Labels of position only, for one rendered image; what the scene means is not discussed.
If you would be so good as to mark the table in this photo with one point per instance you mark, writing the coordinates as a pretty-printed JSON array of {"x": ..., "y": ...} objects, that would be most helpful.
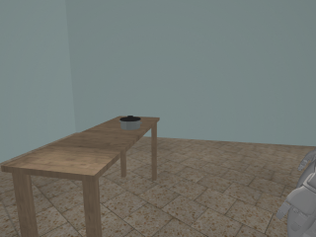
[{"x": 84, "y": 156}]

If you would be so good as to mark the robot left thigh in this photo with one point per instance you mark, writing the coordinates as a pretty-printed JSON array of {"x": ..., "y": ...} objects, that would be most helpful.
[{"x": 307, "y": 224}]

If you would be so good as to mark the lid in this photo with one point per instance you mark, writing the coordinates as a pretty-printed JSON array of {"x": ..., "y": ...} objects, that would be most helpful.
[{"x": 130, "y": 119}]

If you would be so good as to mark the pot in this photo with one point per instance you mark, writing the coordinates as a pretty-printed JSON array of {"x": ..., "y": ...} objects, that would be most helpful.
[{"x": 130, "y": 125}]

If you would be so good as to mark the left robot forearm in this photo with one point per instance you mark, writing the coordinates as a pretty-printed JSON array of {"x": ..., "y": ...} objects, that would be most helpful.
[{"x": 310, "y": 182}]

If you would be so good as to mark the robot left hand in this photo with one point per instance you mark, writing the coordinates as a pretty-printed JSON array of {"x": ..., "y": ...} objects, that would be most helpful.
[{"x": 302, "y": 200}]

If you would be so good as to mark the robot thigh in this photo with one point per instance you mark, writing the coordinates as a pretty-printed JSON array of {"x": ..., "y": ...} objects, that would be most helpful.
[
  {"x": 307, "y": 224},
  {"x": 309, "y": 170}
]

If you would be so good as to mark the robot right hand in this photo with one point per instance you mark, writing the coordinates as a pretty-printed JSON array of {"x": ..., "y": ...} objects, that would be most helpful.
[{"x": 311, "y": 155}]

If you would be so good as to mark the robot right thigh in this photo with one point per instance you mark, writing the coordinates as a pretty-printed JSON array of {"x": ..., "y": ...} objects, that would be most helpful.
[{"x": 309, "y": 170}]

